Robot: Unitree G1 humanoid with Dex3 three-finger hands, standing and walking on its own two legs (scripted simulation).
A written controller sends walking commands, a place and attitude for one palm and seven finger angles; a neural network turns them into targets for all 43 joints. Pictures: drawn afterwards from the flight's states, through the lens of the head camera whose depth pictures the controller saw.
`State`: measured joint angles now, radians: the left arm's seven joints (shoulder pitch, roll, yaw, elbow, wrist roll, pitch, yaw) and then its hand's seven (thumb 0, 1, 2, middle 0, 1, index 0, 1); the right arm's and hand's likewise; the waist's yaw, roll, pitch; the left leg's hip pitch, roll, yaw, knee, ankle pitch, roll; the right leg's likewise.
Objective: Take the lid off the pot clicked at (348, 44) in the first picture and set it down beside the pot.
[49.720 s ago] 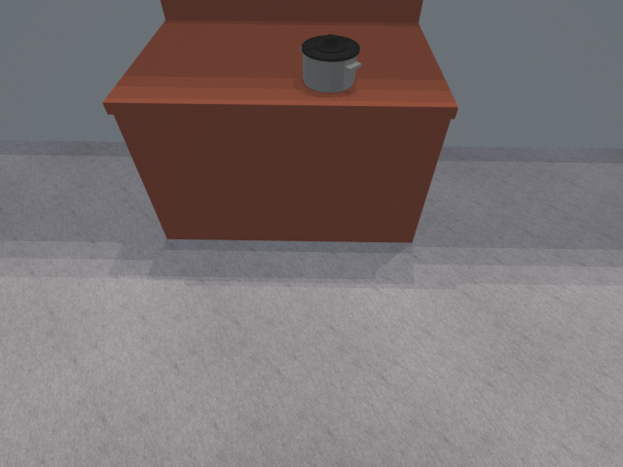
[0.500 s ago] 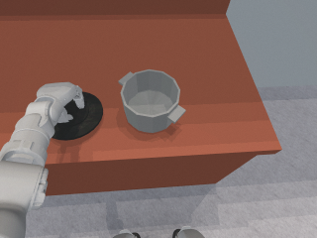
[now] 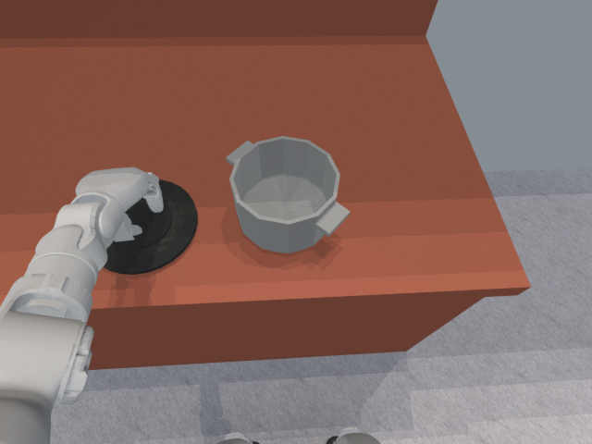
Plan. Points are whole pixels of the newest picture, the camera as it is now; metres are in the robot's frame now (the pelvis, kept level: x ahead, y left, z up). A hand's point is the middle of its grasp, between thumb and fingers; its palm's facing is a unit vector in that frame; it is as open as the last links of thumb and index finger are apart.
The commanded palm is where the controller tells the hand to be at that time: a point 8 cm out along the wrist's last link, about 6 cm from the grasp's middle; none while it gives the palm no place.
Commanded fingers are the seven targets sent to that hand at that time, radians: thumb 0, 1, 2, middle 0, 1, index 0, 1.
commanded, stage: open the fingers wide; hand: left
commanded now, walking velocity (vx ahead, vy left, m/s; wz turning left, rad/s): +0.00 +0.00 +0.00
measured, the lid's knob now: (137, 215) +0.47 +0.23 -0.04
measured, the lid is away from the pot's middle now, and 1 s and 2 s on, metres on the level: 0.24 0.24 0.24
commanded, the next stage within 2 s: raise the empty hand in 0.62 s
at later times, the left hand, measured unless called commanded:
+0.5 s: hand (124, 214) +0.45 +0.24 -0.01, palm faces -0.45 -0.04 -0.89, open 10.7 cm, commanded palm +0.47 +0.23 +0.05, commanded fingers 0.00 -0.02 0.66 -0.35 -0.85 -0.35 -0.85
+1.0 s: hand (119, 196) +0.47 +0.24 +0.02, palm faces -0.41 -0.06 -0.91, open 11.0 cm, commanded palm +0.47 +0.23 +0.08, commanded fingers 0.00 -0.03 0.69 -0.37 -0.83 -0.37 -0.83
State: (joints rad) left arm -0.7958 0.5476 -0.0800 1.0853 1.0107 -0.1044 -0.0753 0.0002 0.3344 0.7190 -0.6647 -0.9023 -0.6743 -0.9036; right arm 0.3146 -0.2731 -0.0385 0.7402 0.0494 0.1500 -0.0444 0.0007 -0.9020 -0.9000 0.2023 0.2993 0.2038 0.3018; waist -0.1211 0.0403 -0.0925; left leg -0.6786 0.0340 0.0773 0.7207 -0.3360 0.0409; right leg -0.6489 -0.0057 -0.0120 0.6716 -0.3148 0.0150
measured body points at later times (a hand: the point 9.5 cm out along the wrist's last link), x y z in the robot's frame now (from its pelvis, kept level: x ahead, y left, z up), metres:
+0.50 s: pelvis +0.00 +0.00 +0.00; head +0.11 +0.00 +0.43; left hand +0.47 +0.24 +0.04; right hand +0.01 -0.28 -0.13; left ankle +0.00 +0.09 -0.71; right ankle +0.00 -0.14 -0.71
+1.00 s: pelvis +0.01 +0.00 +0.00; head +0.10 +0.00 +0.44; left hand +0.49 +0.24 +0.07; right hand +0.00 -0.28 -0.13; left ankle +0.00 +0.09 -0.71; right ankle +0.00 -0.14 -0.71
